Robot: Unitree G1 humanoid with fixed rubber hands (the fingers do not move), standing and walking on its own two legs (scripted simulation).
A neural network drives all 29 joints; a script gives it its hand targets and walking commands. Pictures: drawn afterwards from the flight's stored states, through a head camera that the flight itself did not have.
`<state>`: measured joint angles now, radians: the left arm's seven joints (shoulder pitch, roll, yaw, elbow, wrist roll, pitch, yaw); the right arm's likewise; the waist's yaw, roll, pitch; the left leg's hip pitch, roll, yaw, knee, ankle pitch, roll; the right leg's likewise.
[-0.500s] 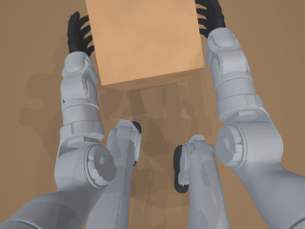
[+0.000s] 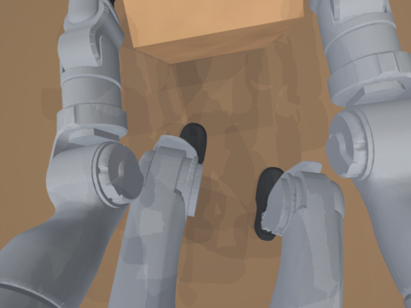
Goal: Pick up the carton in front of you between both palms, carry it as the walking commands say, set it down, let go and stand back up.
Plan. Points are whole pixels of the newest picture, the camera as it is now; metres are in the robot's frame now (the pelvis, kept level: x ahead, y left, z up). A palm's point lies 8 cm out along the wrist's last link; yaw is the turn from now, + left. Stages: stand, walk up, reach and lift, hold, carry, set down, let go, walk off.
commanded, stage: set down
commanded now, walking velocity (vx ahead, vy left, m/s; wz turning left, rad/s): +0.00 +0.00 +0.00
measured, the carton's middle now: out of the picture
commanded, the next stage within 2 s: none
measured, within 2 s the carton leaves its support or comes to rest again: rests again in 1.08 s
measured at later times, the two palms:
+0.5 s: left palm out of the picture +0.50 +0.26 -0.17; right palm out of the picture +0.58 -0.03 -0.20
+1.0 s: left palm out of the picture +0.50 +0.27 -0.19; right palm out of the picture +0.58 -0.03 -0.21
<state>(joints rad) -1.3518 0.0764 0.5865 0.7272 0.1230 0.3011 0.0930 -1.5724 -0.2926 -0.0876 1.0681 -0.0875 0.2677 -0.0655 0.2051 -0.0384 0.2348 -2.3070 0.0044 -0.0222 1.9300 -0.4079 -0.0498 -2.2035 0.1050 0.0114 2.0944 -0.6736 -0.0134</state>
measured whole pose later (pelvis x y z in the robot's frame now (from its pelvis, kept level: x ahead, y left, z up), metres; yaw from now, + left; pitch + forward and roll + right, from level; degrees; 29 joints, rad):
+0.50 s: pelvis +0.00 -0.01 -0.02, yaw +0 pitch +43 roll +4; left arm -1.39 0.15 0.62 0.88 0.11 0.25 0.00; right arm -1.61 -0.30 -0.03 1.15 -0.08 0.25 -0.07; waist 0.23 -0.01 0.29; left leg -2.32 0.02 -0.03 2.01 -0.44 -0.07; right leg -2.24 0.13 0.01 2.18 -0.69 -0.03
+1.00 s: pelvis +0.00 -0.01 -0.03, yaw +0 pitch +40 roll +5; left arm -1.42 0.24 0.70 0.97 0.11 0.21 -0.04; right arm -1.65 -0.23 -0.13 1.12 -0.19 0.22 0.02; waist 0.19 0.03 0.37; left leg -2.31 0.02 -0.01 2.04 -0.44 -0.07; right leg -2.22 0.13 0.02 2.23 -0.71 -0.03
